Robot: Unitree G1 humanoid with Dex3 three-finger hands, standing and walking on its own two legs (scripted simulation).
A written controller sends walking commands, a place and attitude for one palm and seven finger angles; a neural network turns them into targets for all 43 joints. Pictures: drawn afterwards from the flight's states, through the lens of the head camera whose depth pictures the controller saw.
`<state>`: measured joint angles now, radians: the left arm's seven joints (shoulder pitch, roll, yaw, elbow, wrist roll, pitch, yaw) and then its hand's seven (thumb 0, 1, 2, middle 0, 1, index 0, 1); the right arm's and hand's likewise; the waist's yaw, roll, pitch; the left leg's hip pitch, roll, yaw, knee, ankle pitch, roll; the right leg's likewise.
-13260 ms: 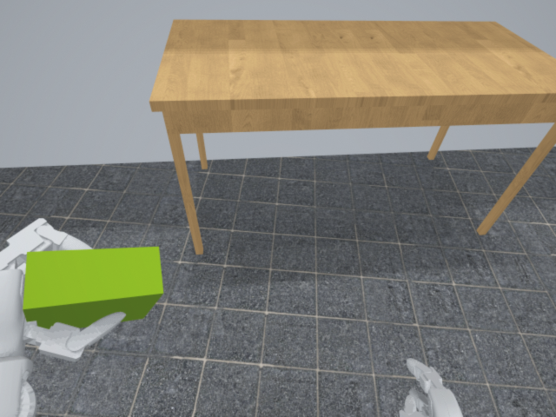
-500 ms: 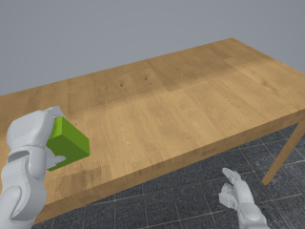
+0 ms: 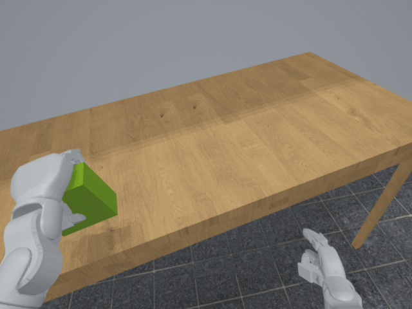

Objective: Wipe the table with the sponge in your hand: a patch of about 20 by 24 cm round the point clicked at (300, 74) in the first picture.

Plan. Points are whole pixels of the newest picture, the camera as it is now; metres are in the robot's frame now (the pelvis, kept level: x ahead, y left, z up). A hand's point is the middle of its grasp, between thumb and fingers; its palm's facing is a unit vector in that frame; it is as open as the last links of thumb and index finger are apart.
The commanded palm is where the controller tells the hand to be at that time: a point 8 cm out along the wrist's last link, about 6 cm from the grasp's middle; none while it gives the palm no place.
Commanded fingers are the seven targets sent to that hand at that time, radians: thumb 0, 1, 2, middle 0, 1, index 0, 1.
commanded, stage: move the sponge above the wiping area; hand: left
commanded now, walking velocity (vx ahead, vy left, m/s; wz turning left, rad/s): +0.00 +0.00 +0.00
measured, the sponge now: (79, 205) +0.24 +0.30 +0.11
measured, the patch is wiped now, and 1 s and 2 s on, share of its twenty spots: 0.00 0.00 0.00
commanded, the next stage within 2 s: none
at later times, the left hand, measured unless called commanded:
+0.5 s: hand (57, 199) +0.23 +0.33 +0.13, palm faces +0.09 -0.08 -0.99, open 9.7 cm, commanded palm +0.19 +0.32 +0.21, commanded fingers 0.00 0.10 1.30 -1.20 -1.60 -1.20 -1.60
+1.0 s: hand (53, 203) +0.23 +0.34 +0.12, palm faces +0.05 -0.06 -1.00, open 9.7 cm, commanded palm +0.19 +0.34 +0.19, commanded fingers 0.00 0.10 1.30 -1.20 -1.60 -1.20 -1.60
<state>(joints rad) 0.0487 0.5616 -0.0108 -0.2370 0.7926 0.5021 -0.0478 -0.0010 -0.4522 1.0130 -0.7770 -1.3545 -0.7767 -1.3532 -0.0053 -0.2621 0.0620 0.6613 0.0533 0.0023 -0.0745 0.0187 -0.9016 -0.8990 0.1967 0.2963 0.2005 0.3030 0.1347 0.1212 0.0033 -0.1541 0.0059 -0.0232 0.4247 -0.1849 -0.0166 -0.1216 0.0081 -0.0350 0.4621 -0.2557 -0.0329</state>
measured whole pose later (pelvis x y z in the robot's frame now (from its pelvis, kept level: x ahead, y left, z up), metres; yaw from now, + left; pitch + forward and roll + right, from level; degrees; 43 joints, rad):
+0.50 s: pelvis +0.00 +0.01 +0.00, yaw +0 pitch -4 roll +0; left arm 0.07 0.57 0.01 -0.18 0.83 0.44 -0.07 0.00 -0.45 1.01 -0.78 -1.36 -0.78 -1.35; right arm 0.01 -0.26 0.05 0.67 0.05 -0.01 -0.07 0.02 -0.90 -0.90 0.20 0.30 0.20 0.30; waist 0.14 0.11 0.01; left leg -0.16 -0.01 -0.03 0.43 -0.19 0.00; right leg -0.12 -0.01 -0.04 0.45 -0.25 -0.02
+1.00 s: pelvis +0.01 +0.01 +0.00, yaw +1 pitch -4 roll +0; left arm 0.12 0.58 0.05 -0.15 0.84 0.38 -0.05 0.00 -0.45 1.02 -0.78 -1.36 -0.78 -1.36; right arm 0.03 -0.25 0.06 0.67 0.04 -0.01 -0.06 0.02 -0.90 -0.90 0.20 0.30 0.20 0.30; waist 0.13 0.10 0.01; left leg -0.17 -0.01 -0.03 0.43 -0.20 0.00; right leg -0.11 -0.01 -0.04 0.43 -0.25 -0.01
